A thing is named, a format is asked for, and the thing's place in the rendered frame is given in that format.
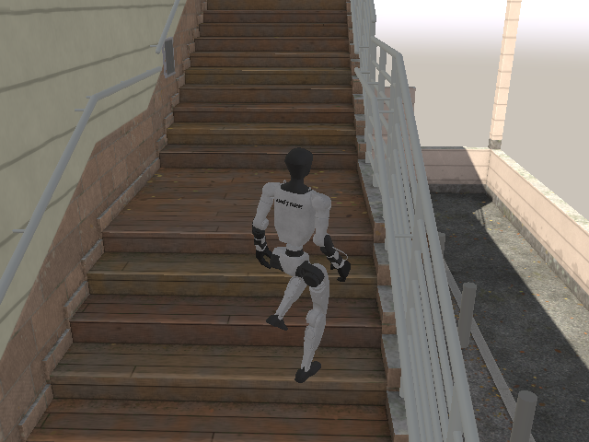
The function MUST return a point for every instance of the robot left hand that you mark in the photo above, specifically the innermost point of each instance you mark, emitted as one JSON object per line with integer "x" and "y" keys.
{"x": 260, "y": 254}

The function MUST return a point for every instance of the robot torso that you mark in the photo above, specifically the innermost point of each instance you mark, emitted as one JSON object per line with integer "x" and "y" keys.
{"x": 294, "y": 221}

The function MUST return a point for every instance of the robot right forearm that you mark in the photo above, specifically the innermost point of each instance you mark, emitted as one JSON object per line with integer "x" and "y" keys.
{"x": 332, "y": 255}

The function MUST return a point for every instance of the robot left upper arm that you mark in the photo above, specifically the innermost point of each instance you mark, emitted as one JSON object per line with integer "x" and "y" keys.
{"x": 266, "y": 200}

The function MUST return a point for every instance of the robot right hand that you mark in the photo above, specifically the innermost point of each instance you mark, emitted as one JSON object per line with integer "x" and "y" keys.
{"x": 343, "y": 271}

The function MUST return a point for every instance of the robot head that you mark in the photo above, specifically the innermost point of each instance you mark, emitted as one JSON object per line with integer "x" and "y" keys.
{"x": 298, "y": 162}

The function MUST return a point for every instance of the robot right upper arm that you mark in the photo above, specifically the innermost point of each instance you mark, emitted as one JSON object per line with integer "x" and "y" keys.
{"x": 322, "y": 204}

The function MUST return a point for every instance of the robot left forearm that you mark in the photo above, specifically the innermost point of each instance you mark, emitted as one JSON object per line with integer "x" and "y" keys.
{"x": 259, "y": 238}

